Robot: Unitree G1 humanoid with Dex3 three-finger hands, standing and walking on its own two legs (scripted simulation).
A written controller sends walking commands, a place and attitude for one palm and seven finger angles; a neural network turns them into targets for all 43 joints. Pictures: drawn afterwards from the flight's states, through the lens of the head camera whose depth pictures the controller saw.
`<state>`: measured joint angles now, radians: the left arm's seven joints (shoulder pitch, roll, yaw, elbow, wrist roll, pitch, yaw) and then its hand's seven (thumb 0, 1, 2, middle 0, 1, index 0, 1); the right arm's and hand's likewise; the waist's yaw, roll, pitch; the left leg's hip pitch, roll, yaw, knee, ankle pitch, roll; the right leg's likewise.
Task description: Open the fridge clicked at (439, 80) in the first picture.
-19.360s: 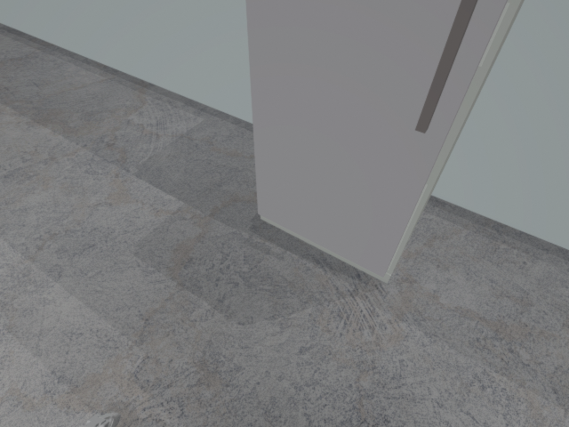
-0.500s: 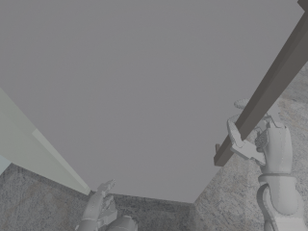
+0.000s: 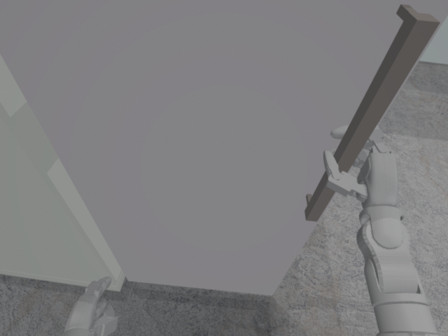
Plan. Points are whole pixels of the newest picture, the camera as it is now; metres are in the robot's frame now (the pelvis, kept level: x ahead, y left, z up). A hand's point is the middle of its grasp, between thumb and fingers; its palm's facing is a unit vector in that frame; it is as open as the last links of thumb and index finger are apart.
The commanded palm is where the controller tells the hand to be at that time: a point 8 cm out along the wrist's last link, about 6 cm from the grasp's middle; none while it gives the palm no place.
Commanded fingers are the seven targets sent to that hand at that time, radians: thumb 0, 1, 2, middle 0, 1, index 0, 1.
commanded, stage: stop walking and hold the door back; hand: right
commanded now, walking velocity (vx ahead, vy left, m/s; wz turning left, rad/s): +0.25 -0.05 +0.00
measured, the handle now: (345, 141) +0.39 -0.16 +0.19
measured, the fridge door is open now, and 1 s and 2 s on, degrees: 88 83 83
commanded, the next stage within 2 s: loosen the grip on the handle in 1.16 s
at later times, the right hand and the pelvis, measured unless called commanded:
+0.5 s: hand (327, 144) +0.40 -0.14 +0.17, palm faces +0.19 +0.96 -0.20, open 6.1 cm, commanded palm +0.38 -0.21 +0.15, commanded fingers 0.00 -0.90 -0.90 0.45 1.40 0.45 1.40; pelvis -0.08 +0.03 -0.02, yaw +0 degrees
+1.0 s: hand (328, 152) +0.39 -0.15 +0.16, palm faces +0.17 +0.96 -0.21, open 6.5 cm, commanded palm +0.36 -0.20 +0.15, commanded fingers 0.00 -0.90 -0.90 0.45 1.40 0.45 1.40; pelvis -0.04 +0.02 -0.02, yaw +3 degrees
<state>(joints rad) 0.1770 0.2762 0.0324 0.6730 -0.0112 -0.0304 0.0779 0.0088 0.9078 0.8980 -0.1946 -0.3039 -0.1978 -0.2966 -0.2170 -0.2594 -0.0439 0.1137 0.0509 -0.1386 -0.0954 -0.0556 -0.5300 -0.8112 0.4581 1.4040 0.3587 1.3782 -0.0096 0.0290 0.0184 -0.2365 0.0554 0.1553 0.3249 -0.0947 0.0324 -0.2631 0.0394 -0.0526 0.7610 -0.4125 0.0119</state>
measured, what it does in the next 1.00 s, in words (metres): steps on the spot: right foot, then left foot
